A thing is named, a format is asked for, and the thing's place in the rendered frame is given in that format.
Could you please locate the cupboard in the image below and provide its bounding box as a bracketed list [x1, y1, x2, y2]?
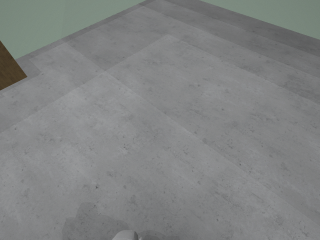
[0, 41, 27, 91]

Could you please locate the robot left thigh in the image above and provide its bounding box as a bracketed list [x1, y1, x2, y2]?
[112, 230, 142, 240]

